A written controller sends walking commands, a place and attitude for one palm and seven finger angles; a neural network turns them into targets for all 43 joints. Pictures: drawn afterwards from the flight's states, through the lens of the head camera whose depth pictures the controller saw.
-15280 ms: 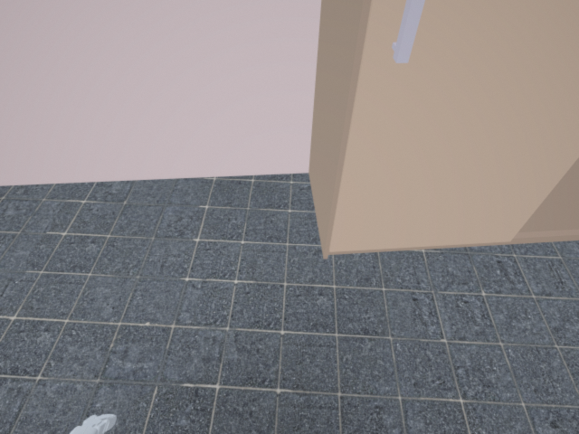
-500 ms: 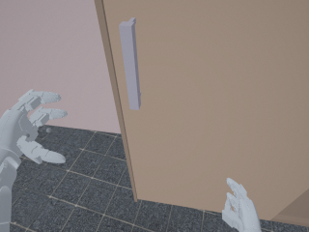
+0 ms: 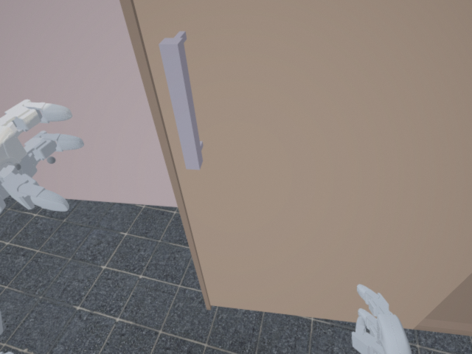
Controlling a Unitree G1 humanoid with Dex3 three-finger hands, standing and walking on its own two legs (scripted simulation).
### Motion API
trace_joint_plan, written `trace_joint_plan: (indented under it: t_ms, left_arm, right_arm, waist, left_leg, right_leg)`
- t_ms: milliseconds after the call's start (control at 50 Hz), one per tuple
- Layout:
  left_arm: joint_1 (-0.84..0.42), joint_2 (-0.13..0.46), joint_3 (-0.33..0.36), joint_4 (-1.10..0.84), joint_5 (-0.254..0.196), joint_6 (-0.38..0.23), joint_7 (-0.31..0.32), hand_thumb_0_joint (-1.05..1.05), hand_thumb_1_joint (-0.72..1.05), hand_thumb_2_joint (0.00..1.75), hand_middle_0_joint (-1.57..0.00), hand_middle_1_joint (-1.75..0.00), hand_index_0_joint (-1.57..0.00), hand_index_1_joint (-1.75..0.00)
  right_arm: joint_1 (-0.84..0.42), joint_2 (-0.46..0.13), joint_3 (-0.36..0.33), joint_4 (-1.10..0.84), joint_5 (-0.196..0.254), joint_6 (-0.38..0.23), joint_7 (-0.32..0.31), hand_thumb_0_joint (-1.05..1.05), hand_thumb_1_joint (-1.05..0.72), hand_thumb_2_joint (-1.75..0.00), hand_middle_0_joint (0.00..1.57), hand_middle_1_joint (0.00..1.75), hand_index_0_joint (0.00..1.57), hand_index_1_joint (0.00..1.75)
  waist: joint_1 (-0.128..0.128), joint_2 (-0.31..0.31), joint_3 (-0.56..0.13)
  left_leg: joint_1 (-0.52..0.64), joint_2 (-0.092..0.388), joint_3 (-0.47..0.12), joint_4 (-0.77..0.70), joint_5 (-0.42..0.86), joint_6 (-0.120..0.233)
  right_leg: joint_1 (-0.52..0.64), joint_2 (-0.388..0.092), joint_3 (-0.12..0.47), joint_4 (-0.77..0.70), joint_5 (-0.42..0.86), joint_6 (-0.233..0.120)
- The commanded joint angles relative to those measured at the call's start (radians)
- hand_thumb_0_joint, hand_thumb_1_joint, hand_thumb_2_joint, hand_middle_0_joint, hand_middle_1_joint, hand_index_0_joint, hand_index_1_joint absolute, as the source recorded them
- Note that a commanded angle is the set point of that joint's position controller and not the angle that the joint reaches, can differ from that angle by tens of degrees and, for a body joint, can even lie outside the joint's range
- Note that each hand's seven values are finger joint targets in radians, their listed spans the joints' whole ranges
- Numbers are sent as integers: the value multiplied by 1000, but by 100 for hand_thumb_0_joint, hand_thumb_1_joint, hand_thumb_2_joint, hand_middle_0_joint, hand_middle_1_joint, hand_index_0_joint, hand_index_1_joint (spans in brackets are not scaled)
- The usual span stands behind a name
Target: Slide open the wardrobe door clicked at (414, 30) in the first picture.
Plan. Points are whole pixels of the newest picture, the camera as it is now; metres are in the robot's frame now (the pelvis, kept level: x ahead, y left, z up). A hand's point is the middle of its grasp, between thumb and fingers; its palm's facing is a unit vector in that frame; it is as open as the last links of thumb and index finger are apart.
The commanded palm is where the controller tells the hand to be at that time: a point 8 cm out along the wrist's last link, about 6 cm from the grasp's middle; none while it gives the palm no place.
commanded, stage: raise the hand with hooked fingers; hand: left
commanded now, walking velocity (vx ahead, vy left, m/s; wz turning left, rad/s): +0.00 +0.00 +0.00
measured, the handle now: (188, 106) +0.46 +0.13 +0.23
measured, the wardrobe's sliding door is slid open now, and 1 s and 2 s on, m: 0.00 0.00 0.00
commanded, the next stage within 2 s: move the hooked fingers beside the handle in 0.28 s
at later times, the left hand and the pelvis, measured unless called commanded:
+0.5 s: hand (71, 154) +0.30 +0.27 +0.24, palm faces +0.09 -0.99 -0.13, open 14.0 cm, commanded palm +0.26 +0.30 +0.25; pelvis +0.02 -0.01 +0.00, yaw +0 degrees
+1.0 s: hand (95, 145) +0.33 +0.25 +0.23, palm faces +0.06 -0.99 -0.10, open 14.0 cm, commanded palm +0.30 +0.29 +0.25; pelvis +0.02 +0.00 +0.00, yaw +0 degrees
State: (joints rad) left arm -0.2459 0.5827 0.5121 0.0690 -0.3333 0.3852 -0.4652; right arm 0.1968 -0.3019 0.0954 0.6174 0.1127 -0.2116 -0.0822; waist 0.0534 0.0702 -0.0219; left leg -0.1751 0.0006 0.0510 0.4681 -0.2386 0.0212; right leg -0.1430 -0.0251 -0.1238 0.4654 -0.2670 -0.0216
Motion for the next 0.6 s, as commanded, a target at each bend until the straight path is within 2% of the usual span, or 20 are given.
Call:
trace_joint_plan:
  t_ms: [0,40,80,100,160,200,220,280,300,320,380,400,440,480,500,540,560,580]
  left_arm:
    - [-302,332,144,-264,-24,-95,37,0,-50,30,-30,-120,-30,-120]
    - [-327,309,133,-286,-19,-101,48,0,-50,30,-30,-120,-30,-120]
    - [-329,301,123,-263,-14,-100,56,0,-50,30,-30,-120,-30,-120]
    - [-307,317,133,-263,-12,-100,59,0,-50,30,-30,-120,-30,-120]
    - [-325,297,113,-224,-10,-83,51,0,-50,30,-30,-120,-30,-120]
    - [-298,293,106,-204,-11,-79,42,0,-50,30,-30,-120,-30,-120]
    - [-310,294,109,-214,-13,-77,35,0,-50,30,-30,-120,-30,-120]
    - [-313,288,106,-205,-18,-77,25,0,-50,30,-30,-120,-30,-120]
    - [-288,295,107,-203,-19,-77,24,0,-50,30,-30,-120,-30,-120]
    - [-304,286,107,-207,-21,-78,22,0,-50,30,-30,-120,-30,-120]
    - [-337,291,102,-172,-18,-71,22,0,-50,30,-30,-120,-30,-120]
    - [-335,299,102,-158,-17,-73,25,0,-50,30,-30,-120,-30,-120]
    - [-362,280,88,-193,-14,-79,30,0,-50,30,-30,-120,-30,-120]
    - [-370,268,70,-203,-8,-83,33,0,-50,30,-30,-120,-30,-120]
    - [-360,275,72,-194,-8,-87,38,0,-50,30,-30,-120,-30,-120]
    - [-362,279,86,-172,-7,-85,42,0,-50,30,-30,-120,-30,-120]
    - [-390,263,68,-200,-6,-89,43,0,-50,30,-30,-120,-30,-120]
    - [-381,275,80,-192,-3,-87,48,0,-50,30,-30,-120,-30,-120]
  right_arm:
    - [-188,-94,-48,-190,-7,-75,-11,0,-90,-90,20,30,20,30]
    - [-186,-90,-49,-190,-7,-80,-17,0,-90,-90,20,30,20,30]
    - [-178,-90,-48,-184,-6,-84,-23,0,-90,-90,20,30,20,30]
    - [-173,-92,-51,-180,-7,-81,-23,0,-90,-90,20,30,20,30]
    - [-178,-94,-48,-181,-4,-84,-27,0,-90,-90,20,30,20,30]
    - [-174,-95,-50,-175,-4,-80,-25,0,-90,-90,20,30,20,30]
    - [-179,-97,-51,-179,-3,-79,-25,0,-90,-90,20,30,20,30]
    - [-181,-95,-50,-182,-1,-80,-23,0,-90,-90,20,30,20,30]
    - [-177,-94,-49,-180,-1,-75,-21,0,-90,-90,20,30,20,30]
    - [-181,-93,-49,-180,-1,-73,-21,0,-90,-90,20,30,20,30]
    - [-177,-94,-50,-177,0,-71,-23,0,-90,-90,20,30,20,30]
    - [-174,-96,-52,-170,0,-66,-22,0,-90,-90,20,30,20,30]
    - [-182,-92,-53,-182,-1,-70,-23,0,-90,-90,20,30,20,30]
    - [-182,-85,-50,-187,0,-70,-24,0,-90,-90,20,30,20,30]
    - [-176,-87,-52,-177,-1,-65,-23,0,-90,-90,20,30,20,30]
    - [-176,-89,-53,-179,-2,-62,-25,0,-90,-90,20,30,20,30]
    - [-181,-88,-52,-184,-2,-64,-25,0,-90,-90,20,30,20,30]
    - [-177,-86,-52,-185,-3,-65,-25,0,-90,-90,20,30,20,30]
  waist:
    - [19,13,-182]
    - [10,66,-192]
    - [4,58,-174]
    - [11,24,-169]
    - [3,37,-161]
    - [5,-11,-156]
    - [2,15,-178]
    - [0,-10,-201]
    - [5,-10,-188]
    - [-1,-25,-188]
    - [-8,-12,-184]
    - [-6,-34,-164]
    - [-5,-10,-203]
    - [-6,22,-211]
    - [-8,-18,-195]
    - [-5,-19,-205]
    - [-6,10,-217]
    - [-2,6,-224]
  left_leg:
    - [109,2,-99,-39,150,11]
    - [129,0,-94,-42,161,11]
    - [127,0,-91,-44,145,13]
    - [118,3,-89,-37,157,13]
    - [112,-2,-88,-34,145,15]
    - [107,3,-88,-23,166,16]
    - [113,-1,-82,-15,177,18]
    - [121,-4,-83,-6,190,20]
    - [113,0,-85,2,203,17]
    - [115,-2,-82,0,201,20]
    - [116,-5,-81,1,190,20]
    - [101,2,-84,11,190,17]
    - [125,-4,-85,7,215,21]
    - [137,-7,-82,3,213,20]
    - [129,1,-83,7,219,18]
    - [126,-2,-83,3,225,21]
    - [139,-6,-84,1,238,21]
    - [142,-5,-89,-2,244,20]
  right_leg:
    - [-33,-5,71,-76,159,-2]
    - [-40,-4,66,-68,179,-2]
    - [-52,-2,65,-70,168,2]
    - [-35,-5,73,-78,182,3]
    - [-48,-8,76,-72,190,8]
    - [-31,-13,86,-75,223,11]
    - [-30,-16,93,-67,252,15]
    - [-32,-13,82,-53,283,20]
    - [-19,-19,94,-58,306,20]
    - [-30,-16,88,-55,310,23]
    - [-52,-14,83,-52,297,24]
    - [-41,-23,102,-61,312,30]
    - [-36,-19,87,-44,331,23]
    - [-46,-14,78,-41,315,18]
    - [-35,-19,87,-50,328,19]
    - [-33,-14,77,-42,336,20]
    - [-34,-14,72,-36,344,15]
    - [-35,-11,65,-33,338,12]
